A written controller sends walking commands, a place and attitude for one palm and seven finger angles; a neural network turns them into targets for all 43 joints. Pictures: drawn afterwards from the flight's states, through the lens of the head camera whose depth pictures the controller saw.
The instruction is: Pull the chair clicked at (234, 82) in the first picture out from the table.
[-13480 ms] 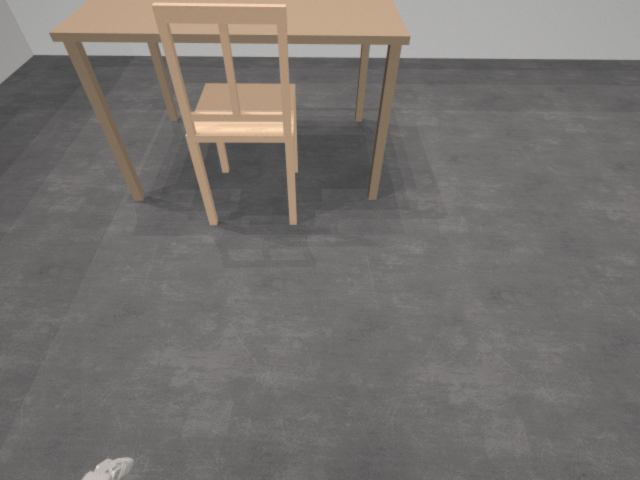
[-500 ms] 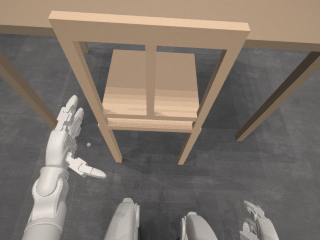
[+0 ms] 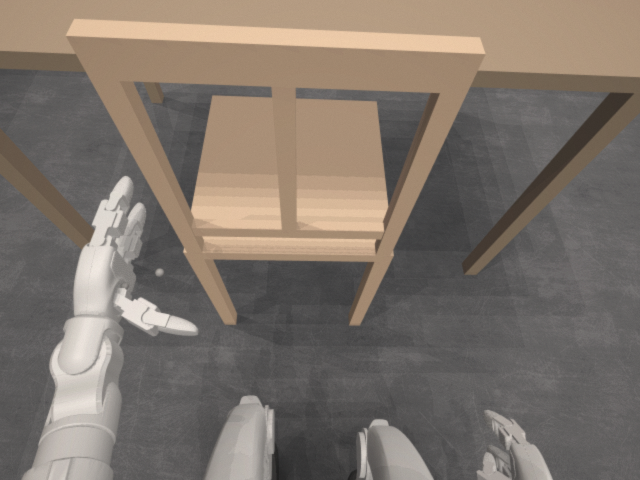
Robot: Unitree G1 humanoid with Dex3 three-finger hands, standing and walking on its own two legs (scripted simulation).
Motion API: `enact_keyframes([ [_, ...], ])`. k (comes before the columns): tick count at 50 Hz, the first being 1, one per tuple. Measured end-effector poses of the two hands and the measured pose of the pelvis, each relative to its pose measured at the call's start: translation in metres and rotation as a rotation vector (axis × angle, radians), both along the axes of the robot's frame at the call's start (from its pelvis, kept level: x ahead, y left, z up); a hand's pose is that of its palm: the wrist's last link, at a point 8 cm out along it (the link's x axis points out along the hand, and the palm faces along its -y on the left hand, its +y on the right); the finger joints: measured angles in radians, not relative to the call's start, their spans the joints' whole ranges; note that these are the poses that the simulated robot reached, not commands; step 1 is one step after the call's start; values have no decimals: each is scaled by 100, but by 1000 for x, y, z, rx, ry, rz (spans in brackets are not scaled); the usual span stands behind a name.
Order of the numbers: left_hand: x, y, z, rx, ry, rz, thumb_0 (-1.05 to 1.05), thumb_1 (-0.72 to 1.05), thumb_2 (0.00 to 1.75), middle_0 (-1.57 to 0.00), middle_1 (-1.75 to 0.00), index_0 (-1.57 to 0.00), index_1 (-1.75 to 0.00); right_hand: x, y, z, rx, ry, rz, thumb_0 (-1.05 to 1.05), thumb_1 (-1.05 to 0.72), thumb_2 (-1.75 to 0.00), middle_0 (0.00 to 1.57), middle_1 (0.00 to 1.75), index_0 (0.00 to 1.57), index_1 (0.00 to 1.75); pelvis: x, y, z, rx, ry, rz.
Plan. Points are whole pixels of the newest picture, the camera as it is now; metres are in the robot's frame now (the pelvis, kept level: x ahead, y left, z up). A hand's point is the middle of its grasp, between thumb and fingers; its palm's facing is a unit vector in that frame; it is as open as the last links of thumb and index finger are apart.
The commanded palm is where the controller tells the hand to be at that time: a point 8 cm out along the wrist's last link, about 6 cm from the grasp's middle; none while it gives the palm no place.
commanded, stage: aim the fingers beside a spindle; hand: left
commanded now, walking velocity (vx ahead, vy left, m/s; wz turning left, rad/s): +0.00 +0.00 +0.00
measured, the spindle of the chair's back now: (287, 169) +0.50 +0.06 +0.04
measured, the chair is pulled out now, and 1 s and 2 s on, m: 0.00 0.00 0.00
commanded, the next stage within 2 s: push the fingers through the gap in 1.90 s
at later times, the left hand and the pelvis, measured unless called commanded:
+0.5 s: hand (162, 270) +0.35 +0.20 +0.03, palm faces +0.01 -1.00 -0.05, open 16.9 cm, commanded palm +0.32 +0.25 +0.02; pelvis +0.00 +0.01 +0.00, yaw +0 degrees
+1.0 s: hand (158, 281) +0.34 +0.21 +0.01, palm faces +0.06 -1.00 -0.05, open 16.9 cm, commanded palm +0.32 +0.25 +0.03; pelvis +0.00 +0.00 +0.00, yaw +0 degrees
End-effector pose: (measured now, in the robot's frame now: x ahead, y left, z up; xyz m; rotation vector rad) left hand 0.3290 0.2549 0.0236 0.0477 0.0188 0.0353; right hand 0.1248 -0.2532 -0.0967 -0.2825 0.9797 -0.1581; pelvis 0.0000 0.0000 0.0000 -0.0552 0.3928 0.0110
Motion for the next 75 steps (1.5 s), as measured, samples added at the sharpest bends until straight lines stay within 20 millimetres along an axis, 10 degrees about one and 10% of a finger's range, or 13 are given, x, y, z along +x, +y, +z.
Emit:
enact_keyframes([
  [41,-17,-13,14,-6,-56,-44,-1,-50,30,-6,-8,-6,-8,6,8,5,0,-16,20,1,-90,-90,20,30,20,30,-1,6,3,-8,-14,10],
  [49,-7,1,-11,-6,47,17,-1,-50,30,-6,-8,-7,-8,10,6,4,4,-31,14,1,-90,-90,20,30,20,30,-3,2,-1,-3,-4,1],
  [57,-18,-7,23,14,-66,-23,-1,-50,30,-5,-8,-6,-8,10,8,5,19,-24,24,1,-90,-90,20,30,20,30,0,3,5,-5,-15,10],
  [65,-5,-18,-21,-25,78,-16,-1,-50,30,-6,-8,-7,-8,12,3,0,7,-28,19,1,-90,-90,20,30,20,30,-2,-1,-3,1,-1,4],
  [75,-8,7,28,40,-56,15,-1,-50,30,-6,-8,-7,-8,6,3,3,33,-4,10,1,-90,-90,20,30,20,30,3,-3,6,2,-10,3],
])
